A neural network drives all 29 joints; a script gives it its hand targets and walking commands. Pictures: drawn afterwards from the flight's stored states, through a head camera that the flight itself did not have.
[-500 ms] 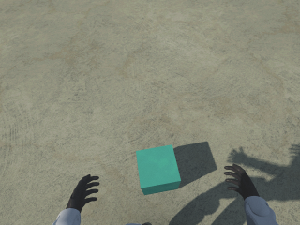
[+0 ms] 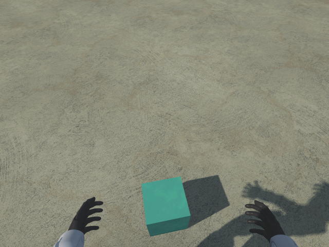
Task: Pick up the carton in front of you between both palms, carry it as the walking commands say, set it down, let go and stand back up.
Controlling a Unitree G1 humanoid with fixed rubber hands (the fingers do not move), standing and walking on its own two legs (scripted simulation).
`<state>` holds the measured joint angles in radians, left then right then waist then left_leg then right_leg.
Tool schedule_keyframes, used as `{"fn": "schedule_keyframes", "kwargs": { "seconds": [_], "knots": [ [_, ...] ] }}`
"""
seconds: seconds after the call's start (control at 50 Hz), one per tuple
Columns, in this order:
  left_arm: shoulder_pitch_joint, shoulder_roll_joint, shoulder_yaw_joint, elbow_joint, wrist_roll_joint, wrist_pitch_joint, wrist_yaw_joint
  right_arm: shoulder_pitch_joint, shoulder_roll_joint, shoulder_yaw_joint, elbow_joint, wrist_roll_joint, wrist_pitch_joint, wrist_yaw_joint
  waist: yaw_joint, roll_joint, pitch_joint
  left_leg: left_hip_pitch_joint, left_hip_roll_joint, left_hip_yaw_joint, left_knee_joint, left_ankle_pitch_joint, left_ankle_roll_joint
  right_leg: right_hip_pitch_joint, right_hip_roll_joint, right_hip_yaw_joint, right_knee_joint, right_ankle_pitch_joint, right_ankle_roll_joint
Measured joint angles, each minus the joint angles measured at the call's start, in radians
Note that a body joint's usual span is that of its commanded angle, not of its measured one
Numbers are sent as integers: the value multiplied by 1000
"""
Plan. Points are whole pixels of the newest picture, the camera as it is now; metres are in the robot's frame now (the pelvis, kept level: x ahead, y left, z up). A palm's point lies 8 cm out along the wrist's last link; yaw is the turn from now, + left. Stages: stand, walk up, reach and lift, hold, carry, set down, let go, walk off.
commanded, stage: let go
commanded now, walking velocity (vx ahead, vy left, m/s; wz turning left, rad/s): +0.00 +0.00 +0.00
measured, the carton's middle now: (165, 207) +0.41 +0.04 -0.65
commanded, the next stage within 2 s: stand in 0.04 s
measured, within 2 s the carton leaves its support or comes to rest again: neither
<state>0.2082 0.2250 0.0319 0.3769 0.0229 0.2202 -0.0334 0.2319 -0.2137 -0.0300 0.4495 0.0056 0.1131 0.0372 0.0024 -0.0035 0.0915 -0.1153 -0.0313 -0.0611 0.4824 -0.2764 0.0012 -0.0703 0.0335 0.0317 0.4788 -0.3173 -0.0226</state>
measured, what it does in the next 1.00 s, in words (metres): stands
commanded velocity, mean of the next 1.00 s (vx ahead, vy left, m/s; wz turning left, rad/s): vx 0.00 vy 0.00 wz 0.00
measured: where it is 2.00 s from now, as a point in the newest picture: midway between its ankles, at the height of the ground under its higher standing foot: outside the picture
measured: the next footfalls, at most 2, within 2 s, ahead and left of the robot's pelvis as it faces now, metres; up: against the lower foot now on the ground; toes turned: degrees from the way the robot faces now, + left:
none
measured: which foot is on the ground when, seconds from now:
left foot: down 0.00-1.00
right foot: down 0.00-1.00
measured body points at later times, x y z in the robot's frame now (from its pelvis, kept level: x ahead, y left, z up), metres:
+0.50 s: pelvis +0.02 +0.02 +0.00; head +0.02 +0.04 +0.45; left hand +0.16 +0.30 -0.11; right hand +0.15 -0.28 -0.09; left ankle +0.00 +0.12 -0.74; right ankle -0.03 -0.11 -0.74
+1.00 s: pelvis +0.00 +0.02 +0.01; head +0.00 +0.03 +0.46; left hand +0.13 +0.32 -0.11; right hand +0.12 -0.29 -0.09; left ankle +0.00 +0.12 -0.74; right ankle -0.03 -0.11 -0.74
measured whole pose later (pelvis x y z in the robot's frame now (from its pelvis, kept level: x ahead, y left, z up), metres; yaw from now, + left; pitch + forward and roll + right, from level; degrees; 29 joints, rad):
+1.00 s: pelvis +0.00 +0.02 +0.01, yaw -2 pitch -2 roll +0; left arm 0.16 0.36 0.02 0.89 0.03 0.00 0.02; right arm 0.15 -0.36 -0.02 0.91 -0.03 -0.01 -0.02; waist 0.00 -0.03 0.02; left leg -0.14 -0.04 -0.02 0.41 -0.24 0.03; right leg -0.09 0.01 0.06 0.39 -0.27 0.01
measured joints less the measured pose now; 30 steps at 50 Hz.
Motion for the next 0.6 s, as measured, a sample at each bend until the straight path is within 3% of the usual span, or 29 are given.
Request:
{"fn": "schedule_keyframes", "kwargs": {
  "seconds": [0.04, 0.12, 0.24, 0.6],
  "knots": [
    [1, 2, -2, -5, -4, 10, 7, 0, -1, 1, 0, 0, 0, -3, 1, 2, -1, -1, -3, 1, 7, -3, 3, 0, -2, 0, 5, -3, 3],
    [-11, 41, -2, 100, 8, -84, 41, -16, -27, 6, 108, -42, -44, -33, 6, -11, -57, -68, -2, 7, 38, -13, 5, -66, -2, 4, 32, -10, 8],
    [-9, 94, 19, 231, 14, -168, 44, -17, -90, -18, 214, -49, -88, -44, 3, -28, -82, -105, 0, 16, 48, -22, 12, -100, -1, 12, 29, -9, 14],
    [-36, 118, -3, 402, 11, -216, 56, -62, -115, -2, 340, -39, -114, -61, -5, -29, -82, -64, -10, 37, 3, -17, 30, -61, -17, 29, -20, 1, 30]
  ]
}}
